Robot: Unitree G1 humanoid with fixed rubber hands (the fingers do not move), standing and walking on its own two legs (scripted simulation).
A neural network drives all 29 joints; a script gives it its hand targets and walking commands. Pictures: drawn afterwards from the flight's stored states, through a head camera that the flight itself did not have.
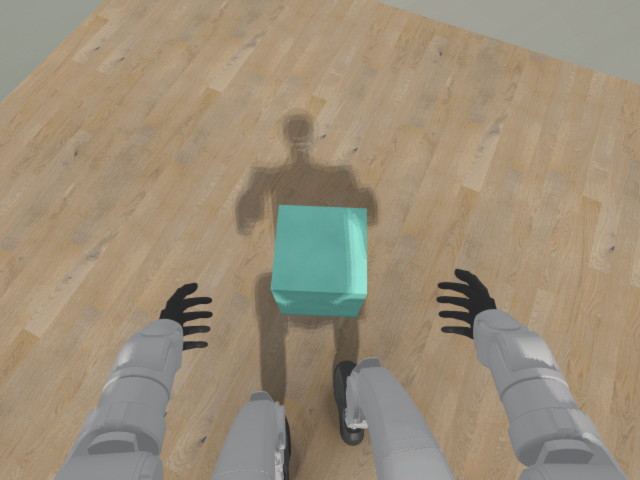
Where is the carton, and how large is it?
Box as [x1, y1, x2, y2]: [271, 205, 366, 316]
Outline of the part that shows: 279,205 271,291 281,313 356,316 366,294 366,208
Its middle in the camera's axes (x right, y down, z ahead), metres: +0.00 +0.08 +1.03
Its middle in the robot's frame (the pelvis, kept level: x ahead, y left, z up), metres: +0.54 -0.03 -0.56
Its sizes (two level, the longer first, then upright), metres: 0.218 0.216 0.275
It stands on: the floor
